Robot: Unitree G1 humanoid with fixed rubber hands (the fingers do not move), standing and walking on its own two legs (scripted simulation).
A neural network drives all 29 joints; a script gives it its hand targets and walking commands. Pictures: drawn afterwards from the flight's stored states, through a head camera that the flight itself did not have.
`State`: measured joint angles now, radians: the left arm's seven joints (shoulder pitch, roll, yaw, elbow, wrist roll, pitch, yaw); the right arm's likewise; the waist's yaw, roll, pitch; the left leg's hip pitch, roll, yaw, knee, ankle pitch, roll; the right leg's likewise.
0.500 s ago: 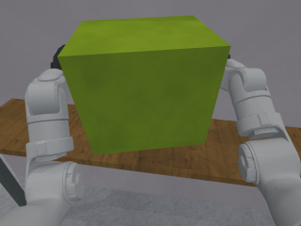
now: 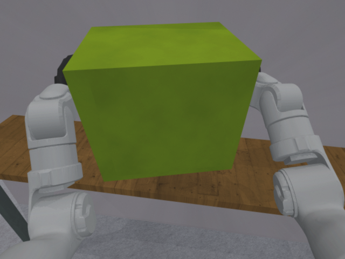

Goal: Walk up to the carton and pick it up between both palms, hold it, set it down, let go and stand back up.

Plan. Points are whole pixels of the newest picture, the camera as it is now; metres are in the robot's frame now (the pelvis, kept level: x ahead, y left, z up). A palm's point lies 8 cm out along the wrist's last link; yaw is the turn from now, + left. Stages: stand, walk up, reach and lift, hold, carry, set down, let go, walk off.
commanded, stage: hold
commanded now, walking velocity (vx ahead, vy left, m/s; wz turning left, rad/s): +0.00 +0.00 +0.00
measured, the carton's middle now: (163, 99) +0.37 +0.01 +0.26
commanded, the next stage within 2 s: none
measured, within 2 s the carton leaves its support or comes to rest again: neither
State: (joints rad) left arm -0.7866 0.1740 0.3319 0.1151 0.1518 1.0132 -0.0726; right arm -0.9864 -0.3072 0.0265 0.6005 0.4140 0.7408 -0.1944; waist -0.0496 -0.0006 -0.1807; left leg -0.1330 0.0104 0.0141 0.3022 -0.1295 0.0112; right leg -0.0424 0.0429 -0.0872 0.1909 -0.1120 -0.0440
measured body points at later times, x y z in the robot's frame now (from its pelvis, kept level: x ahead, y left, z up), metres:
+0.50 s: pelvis -0.01 +0.00 +0.00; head -0.09 +0.01 +0.44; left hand +0.36 +0.20 +0.30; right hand +0.38 -0.18 +0.31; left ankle +0.02 +0.11 -0.75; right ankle +0.00 -0.09 -0.75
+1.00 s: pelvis +0.00 +0.00 +0.00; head -0.09 +0.01 +0.44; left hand +0.35 +0.21 +0.29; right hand +0.37 -0.17 +0.30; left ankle +0.02 +0.11 -0.75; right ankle +0.00 -0.09 -0.75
